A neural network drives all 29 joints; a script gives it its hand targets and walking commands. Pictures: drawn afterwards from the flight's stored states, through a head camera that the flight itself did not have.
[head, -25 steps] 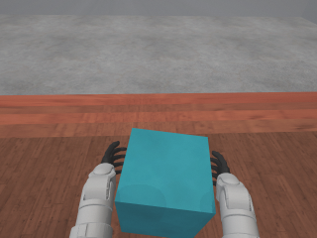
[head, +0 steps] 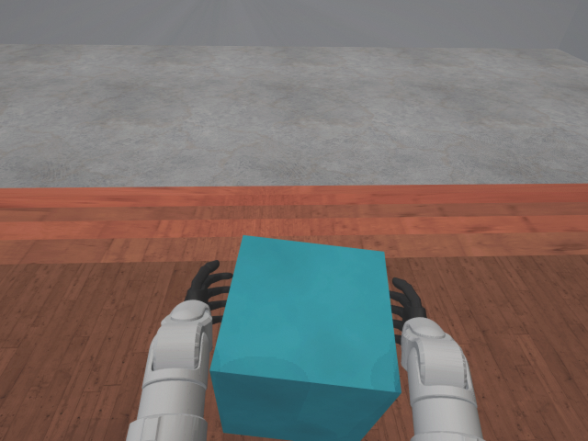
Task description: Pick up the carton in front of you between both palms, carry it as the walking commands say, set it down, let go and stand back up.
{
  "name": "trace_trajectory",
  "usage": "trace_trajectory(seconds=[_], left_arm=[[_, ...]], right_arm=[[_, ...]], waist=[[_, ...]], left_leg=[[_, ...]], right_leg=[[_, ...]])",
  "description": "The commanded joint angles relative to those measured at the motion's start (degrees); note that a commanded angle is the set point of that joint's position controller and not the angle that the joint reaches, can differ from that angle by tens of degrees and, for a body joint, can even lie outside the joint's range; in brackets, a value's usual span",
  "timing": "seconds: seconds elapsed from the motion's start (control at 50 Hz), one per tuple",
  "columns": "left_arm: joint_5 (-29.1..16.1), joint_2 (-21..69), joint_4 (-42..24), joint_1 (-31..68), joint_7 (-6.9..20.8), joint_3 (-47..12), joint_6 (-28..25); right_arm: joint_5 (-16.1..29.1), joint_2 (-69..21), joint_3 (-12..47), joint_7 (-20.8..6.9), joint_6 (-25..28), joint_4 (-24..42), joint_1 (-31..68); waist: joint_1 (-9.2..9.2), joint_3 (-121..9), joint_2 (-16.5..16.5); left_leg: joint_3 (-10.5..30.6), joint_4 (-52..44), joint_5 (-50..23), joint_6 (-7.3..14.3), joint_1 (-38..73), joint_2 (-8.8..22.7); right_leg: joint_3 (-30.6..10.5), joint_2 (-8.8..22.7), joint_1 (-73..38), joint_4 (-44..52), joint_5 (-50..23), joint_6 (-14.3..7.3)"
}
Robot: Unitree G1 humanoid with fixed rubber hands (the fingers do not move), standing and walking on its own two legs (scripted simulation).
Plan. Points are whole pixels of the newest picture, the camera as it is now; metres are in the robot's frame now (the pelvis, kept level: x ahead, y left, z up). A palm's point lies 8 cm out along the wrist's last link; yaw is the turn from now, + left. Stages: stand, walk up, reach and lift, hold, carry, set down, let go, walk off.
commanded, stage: hold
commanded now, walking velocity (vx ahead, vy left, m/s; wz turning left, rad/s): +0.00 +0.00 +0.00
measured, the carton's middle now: (300, 345) +0.29 +0.00 -0.02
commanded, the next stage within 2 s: carry in 0.72 s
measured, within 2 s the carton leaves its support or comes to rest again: neither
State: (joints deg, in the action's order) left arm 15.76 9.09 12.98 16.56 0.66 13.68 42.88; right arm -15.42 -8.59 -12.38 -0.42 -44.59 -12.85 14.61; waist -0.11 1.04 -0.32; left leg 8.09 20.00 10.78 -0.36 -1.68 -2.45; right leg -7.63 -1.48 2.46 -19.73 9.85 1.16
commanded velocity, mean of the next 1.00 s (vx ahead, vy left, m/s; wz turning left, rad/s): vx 0.16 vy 0.00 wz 0.00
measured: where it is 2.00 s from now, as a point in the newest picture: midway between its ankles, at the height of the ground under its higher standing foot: (291, 379)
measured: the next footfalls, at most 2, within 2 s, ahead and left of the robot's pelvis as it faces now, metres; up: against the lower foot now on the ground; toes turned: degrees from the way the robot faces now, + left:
left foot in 1.12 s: +0.17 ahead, +0.11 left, +0.00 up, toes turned +10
right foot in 1.48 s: +0.50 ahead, -0.11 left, +0.00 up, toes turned -8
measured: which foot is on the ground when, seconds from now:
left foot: down 0.00-0.92, up 0.94-1.00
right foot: down 0.00-1.00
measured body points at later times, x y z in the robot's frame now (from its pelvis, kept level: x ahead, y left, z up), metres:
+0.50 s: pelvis +0.00 +0.00 +0.00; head -0.04 +0.00 +0.45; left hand +0.31 +0.15 +0.05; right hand +0.30 -0.15 +0.04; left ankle +0.01 +0.13 -0.75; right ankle +0.02 -0.13 -0.75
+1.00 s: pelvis +0.06 -0.01 -0.01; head +0.03 -0.01 +0.44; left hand +0.35 +0.15 +0.08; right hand +0.35 -0.15 +0.07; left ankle +0.02 +0.11 -0.73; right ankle +0.02 -0.13 -0.75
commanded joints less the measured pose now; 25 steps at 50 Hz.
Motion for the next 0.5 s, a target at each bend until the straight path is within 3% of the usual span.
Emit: trace_trajectory(seconds=[0.0,0.02,0.04,0.06,0.08,0.1,0.12,0.14,0.16,0.18,0.2,0.22,0.24,0.26,0.28,0.3,0.32,0.34,0.38,0.42,0.44,0.48], left_arm=[[-13.87,51.52,2.33,25.19,12.97,-29.74,-0.62],[-13.94,52.32,2.08,24.45,13.11,-29.99,-0.59],[-13.5,51.4,3.83,28.08,13.2,-29.25,-0.49],[-13.22,51.85,2.93,26.54,13.35,-28.87,-0.48],[-11.82,50.4,6.23,26.13,13.35,-27.37,-0.18],[-11.43,50.76,3.6,30.07,13.59,-26.2,-0.96],[-11.33,51.71,6.34,29.38,13.46,-26.43,-0.69],[-11.4,51.36,5.65,30.0,13.69,-26.32,-0.99],[-12.53,52.33,2.5,31.61,13.8,-28.86,-1.2],[-13.25,53.13,6.3,28.96,13.8,-28.6,-0.56],[-12.05,51.86,6.57,30.15,13.73,-26.83,-0.6],[-11.85,52.11,8.51,26.4,13.88,-26.43,-0.46],[-11.78,51.13,7.54,27.34,14.39,-25.88,-0.64],[-12.32,53.01,7.16,27.61,14.24,-26.83,-0.68],[-12.34,51.26,4.29,30.77,14.08,-27.24,-1.2],[-13.12,52.55,4.32,30.79,13.89,-27.86,-1.13],[-12.61,52.48,2.28,30.08,13.48,-27.97,-1.15],[-12.38,50.75,4.87,29.41,13.59,-27.11,-0.83],[-11.39,51.35,5.36,27.49,13.24,-26.42,-0.6],[-12.65,51.66,2.4,25.39,13.32,-28.38,-0.68],[-12.41,51.97,3.67,25.09,13.25,-27.27,-0.64],[-13.71,51.51,2.72,24.61,13.29,-29.42,-0.61]], right_arm=[[14.72,-51.8,31.3,-12.94,2.48,3.93,30.35],[14.82,-51.64,30.39,-13.11,2.26,2.85,30.6],[12.72,-49.91,28.15,-12.89,2.32,0.37,30.8],[13.38,-50.47,29.75,-12.72,2.21,1.12,30.75],[13.23,-51.88,27.52,-12.96,2.15,-0.62,31.78],[12.24,-50.63,26.16,-13.43,2.44,-1.49,33.86],[13.9,-51.67,27.71,-13.71,2.52,-2.6,35.78],[13.41,-51.43,26.78,-13.95,2.67,-1.57,36.69],[14.68,-53.28,29.04,-14.07,2.94,-0.75,35.65],[14.4,-53.04,28.53,-13.54,2.34,-2.34,33.11],[13.01,-51.61,27.2,-13.77,2.37,-2.86,35.22],[14.1,-52.12,28.78,-13.52,2.18,-2.09,33.73],[12.62,-51.58,27.29,-13.34,1.95,-1.39,33.56],[12.52,-51.34,27.4,-13.47,2.27,-0.84,33.28],[12.6,-51.93,27.07,-13.48,2.42,-2.3,35.06],[13.13,-51.8,28.42,-13.34,2.79,-0.43,34.1],[13.39,-52.44,28.29,-13.42,2.71,-1.17,32.63],[12.54,-51.23,26.67,-13.13,2.34,-0.91,32.29],[13.59,-51.08,27.62,-13.2,2.32,-1.19,32.84],[14.48,-52.6,30.29,-13.21,2.45,2.59,31.68],[14.23,-51.48,30.03,-13.12,2.44,1.25,32.51],[13.81,-51.44,29.11,-12.69,2.43,0.6,26.98]], waist=[[0.02,-11.43,2.01],[0.1,-11.3,1.37],[-2.54,-9.77,-0.11],[0.87,-8.87,1.33],[-0.21,-8.47,0.79],[-0.31,-7.15,-0.74],[1.9,-8.92,-1.27],[0.74,-8.68,-0.58],[0.83,-9.52,-1.11],[-0.43,-11.8,-0.32],[0.47,-9.9,1.03],[1.2,-7.62,-0.06],[-0.75,-10.16,1.59],[-1.49,-7.26,0.49],[-0.02,-9.66,1.98],[-0.85,-9.27,-0.71],[0.0,-11.29,-0.97],[-0.93,-11.36,0.08],[1.0,-10.15,-0.24],[0.17,-13.86,0.97],[1.37,-11.77,1.27],[-2.34,-11.21,0.71]], left_leg=[[-3.47,-2.83,-4.47,-0.16,-3.18,-2.6],[-3.36,-3.21,-5.5,-0.15,-2.24,-2.46],[-3.55,-3.2,-2.06,-0.56,-1.76,-2.31],[-3.74,-2.66,-1.11,-0.53,-4.99,-2.31],[-3.96,-3.27,0.67,0.14,-2.39,-2.27],[-3.47,-3.99,3.06,-0.17,-5.38,-1.98],[-4.35,-3.56,3.05,0.04,-5.55,-2.62],[-3.77,-3.94,2.97,0.35,-5.07,-1.85],[-4.14,-3.18,0.85,-0.05,-5.25,-2.11],[-4.12,-2.41,0.36,-0.04,-3.69,-2.22],[-4.17,-3.51,1.89,-0.02,-3.47,-2.14],[-3.85,-3.66,2.3,0.13,-5.77,-2.52],[-4.21,-4.01,3.01,-0.04,-4.12,-2.33],[-4.52,-3.69,0.29,-0.36,-3.66,-2.57],[-4.09,-3.03,-1.97,-0.14,-3.0,-2.15],[-3.86,-3.09,-3.69,-0.21,-3.22,-2.55],[-3.53,-2.87,-6.05,-0.55,-2.2,-2.36],[-3.87,-3.04,-4.93,-0.3,-2.08,-2.15],[-4.69,-2.51,-4.47,-0.6,-3.63,-3.04],[-3.56,-3.5,-7.66,-0.42,-0.66,-2.52],[-3.42,-2.91,-8.46,-0.51,-2.66,-2.44],[-3.44,-2.93,-9.59,-0.77,0.24,-2.79]], right_leg=[[3.78,-3.52,-4.81,1.9,-5.0,0.2],[3.67,-3.61,-3.15,2.24,-4.25,0.14],[3.55,-3.43,-2.05,2.16,-2.41,-0.43],[3.78,-3.07,-3.64,2.55,-1.03,-0.49],[4.14,-3.37,-1.47,2.11,0.65,-0.16],[4.29,-3.35,-1.24,1.68,1.82,-0.79],[3.58,-2.74,-3.12,2.08,2.33,-0.26],[4.49,-3.28,-2.69,1.32,2.01,-0.16],[3.87,-2.92,-3.1,1.59,0.27,-0.36],[3.23,-2.75,-5.53,1.94,-0.06,-0.13],[4.38,-3.26,-2.98,1.92,1.11,0.02],[3.81,-2.84,-3.36,2.26,0.78,-0.24],[4.39,-3.45,-3.93,2.62,2.3,0.13],[4.24,-3.42,-0.7,2.96,0.45,0.05],[4.24,-3.15,-2.3,2.79,-1.47,-0.07],[4.2,-3.31,-2.36,1.99,-4.01,-0.08],[4.14,-3.32,-4.51,1.72,-6.1,-0.22],[4.09,-3.33,-3.83,1.79,-5.98,0.02],[3.62,-2.91,-4.71,2.27,-5.26,0.15],[3.61,-3.22,-5.3,2.15,-8.78,0.48],[3.78,-3.16,-4.84,2.28,-8.47,-0.04],[2.95,-3.36,-4.58,3.04,-9.54,-0.25]])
